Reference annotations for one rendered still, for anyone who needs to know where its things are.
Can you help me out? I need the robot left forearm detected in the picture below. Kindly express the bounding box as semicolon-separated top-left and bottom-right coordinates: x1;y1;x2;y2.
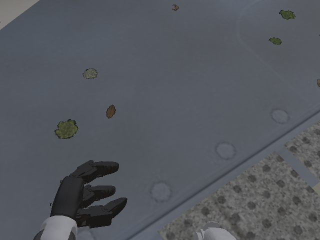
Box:
33;215;78;240

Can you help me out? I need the robot left hand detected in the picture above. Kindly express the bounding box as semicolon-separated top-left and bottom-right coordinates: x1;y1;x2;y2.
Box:
50;160;127;229

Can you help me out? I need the robot right shin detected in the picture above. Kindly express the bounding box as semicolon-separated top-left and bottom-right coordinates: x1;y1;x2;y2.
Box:
202;221;220;231

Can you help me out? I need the robot right thigh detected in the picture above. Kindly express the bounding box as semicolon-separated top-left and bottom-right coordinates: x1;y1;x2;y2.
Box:
193;227;236;240

